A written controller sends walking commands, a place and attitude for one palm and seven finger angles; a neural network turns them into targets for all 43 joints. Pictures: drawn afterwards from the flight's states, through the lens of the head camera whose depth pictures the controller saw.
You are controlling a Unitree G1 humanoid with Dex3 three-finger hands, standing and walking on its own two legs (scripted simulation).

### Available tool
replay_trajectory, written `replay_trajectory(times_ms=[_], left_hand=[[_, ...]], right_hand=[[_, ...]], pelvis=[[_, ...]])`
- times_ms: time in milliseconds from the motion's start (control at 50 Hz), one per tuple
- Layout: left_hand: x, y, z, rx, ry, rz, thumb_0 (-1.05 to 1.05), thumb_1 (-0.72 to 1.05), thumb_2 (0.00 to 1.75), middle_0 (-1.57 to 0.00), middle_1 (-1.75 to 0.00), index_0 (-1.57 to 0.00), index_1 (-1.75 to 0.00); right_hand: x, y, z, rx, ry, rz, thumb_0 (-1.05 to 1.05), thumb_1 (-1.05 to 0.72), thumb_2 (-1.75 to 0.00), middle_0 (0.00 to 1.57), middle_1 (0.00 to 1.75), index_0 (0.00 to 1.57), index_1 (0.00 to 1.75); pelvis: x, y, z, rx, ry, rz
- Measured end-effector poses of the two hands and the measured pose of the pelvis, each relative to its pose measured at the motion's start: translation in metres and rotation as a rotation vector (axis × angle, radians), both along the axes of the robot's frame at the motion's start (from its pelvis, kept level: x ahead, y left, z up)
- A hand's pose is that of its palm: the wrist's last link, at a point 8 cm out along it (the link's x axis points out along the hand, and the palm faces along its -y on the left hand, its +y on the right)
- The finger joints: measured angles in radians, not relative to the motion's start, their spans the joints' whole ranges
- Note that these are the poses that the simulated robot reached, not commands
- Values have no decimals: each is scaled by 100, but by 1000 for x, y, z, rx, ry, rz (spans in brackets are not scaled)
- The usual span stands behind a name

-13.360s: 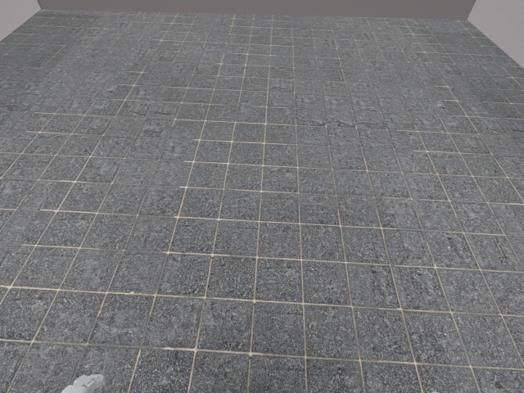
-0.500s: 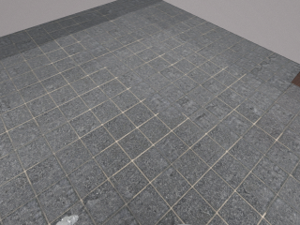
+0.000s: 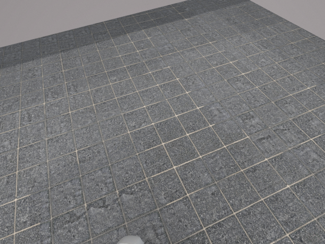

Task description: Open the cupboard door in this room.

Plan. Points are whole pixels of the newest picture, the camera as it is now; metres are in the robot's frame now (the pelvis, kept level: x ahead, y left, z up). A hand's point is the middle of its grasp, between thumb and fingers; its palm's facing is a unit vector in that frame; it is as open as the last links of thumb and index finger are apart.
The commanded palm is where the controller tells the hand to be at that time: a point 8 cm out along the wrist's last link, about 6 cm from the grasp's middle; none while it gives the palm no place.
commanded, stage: turn or walk to find it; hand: left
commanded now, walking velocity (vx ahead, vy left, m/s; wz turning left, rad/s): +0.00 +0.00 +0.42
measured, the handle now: out of the picture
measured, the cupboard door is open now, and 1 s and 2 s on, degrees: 0 0 0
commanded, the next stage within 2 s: none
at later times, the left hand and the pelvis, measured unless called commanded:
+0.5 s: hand out of the picture +0.04 +0.27 -0.16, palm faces +0.22 -0.94 -0.25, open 7.4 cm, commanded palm none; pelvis -0.01 +0.04 +0.00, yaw +12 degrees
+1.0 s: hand out of the picture -0.06 +0.19 -0.16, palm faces +0.43 -0.87 -0.26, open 7.4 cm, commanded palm none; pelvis -0.03 -0.01 +0.00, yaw +26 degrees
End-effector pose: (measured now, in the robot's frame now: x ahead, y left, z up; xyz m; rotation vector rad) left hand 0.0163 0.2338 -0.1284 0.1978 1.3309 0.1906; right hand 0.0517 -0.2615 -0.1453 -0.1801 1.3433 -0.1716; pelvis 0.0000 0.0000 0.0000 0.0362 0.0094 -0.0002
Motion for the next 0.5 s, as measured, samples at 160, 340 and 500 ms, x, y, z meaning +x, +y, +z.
replay_trajectory(times_ms=[160,340,500], left_hand=[[-62,43,-30,-31,102,132,1,90,90,-21,-30,-20,-30],[-45,80,-19,-11,19,179,1,91,90,-20,-30,-20,-30],[2,78,-4,19,-127,167,1,91,90,-20,-30,-20,-30]], right_hand=[[75,51,12,-37,-158,167,1,-91,-90,20,30,19,29],[87,88,32,-34,-207,240,0,-90,-90,20,30,20,30],[53,78,19,-7,-120,228,0,-90,-90,21,30,20,30]], pelvis=[[-6,32,-14,-28,1,75],[-12,49,0,-54,-15,138],[-14,41,1,-48,-11,204]])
